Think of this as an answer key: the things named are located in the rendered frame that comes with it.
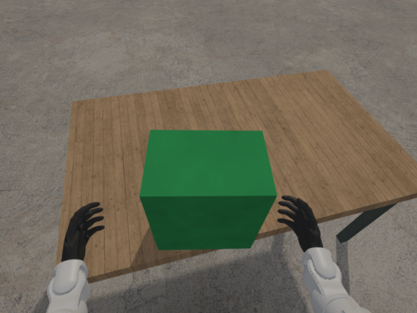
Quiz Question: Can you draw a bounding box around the left robot hand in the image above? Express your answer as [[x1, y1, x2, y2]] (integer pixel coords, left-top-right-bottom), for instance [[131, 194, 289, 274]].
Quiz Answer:
[[61, 202, 105, 262]]

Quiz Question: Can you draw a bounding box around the right robot hand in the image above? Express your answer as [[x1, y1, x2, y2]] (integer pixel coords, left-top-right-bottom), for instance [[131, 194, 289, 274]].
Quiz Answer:
[[278, 196, 323, 253]]

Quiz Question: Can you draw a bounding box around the carton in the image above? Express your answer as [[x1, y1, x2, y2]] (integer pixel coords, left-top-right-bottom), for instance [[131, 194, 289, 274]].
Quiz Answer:
[[139, 130, 277, 250]]

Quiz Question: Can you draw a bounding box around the robot left forearm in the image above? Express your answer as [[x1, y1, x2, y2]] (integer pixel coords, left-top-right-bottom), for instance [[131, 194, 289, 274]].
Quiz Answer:
[[46, 260, 90, 313]]

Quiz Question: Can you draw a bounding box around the table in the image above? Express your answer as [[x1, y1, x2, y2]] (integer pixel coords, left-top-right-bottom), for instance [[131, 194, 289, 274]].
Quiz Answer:
[[56, 70, 417, 284]]

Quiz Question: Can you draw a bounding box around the robot right forearm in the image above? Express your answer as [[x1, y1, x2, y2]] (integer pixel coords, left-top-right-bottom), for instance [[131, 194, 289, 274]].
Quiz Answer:
[[301, 247, 371, 313]]

